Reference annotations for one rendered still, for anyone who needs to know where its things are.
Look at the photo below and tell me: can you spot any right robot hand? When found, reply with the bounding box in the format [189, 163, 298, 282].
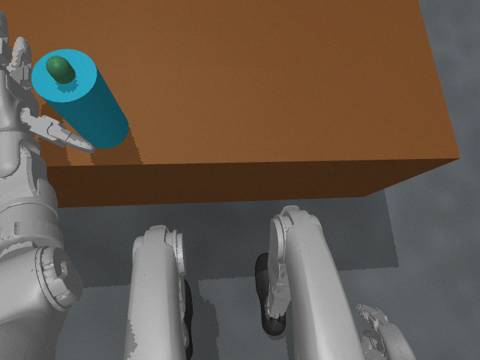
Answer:
[356, 304, 416, 360]

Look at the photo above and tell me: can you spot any left robot arm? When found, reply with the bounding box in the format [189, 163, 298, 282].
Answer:
[0, 130, 83, 360]

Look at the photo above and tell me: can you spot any left robot hand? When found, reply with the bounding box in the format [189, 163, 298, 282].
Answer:
[0, 10, 95, 154]

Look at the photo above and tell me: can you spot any right robot foot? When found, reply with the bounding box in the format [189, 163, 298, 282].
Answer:
[255, 253, 286, 336]

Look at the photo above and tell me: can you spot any bottle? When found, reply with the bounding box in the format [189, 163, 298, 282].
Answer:
[31, 49, 129, 149]

